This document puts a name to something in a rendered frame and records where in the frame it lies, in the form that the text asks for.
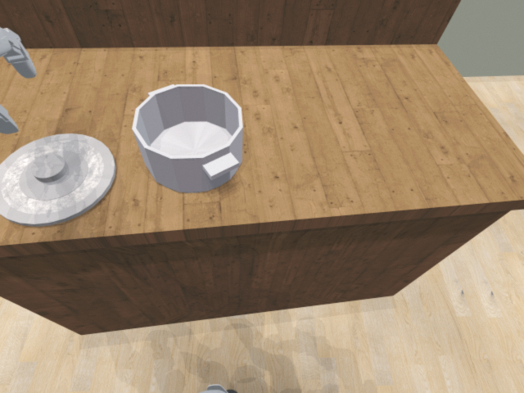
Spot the knob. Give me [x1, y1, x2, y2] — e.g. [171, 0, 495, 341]
[31, 154, 68, 183]

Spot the lid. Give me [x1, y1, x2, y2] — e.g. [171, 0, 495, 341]
[0, 133, 116, 227]

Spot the robot left hand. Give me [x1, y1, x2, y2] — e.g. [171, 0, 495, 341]
[0, 27, 37, 134]

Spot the pot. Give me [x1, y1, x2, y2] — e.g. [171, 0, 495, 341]
[132, 84, 243, 193]

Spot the table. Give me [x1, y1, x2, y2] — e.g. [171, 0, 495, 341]
[0, 0, 524, 335]

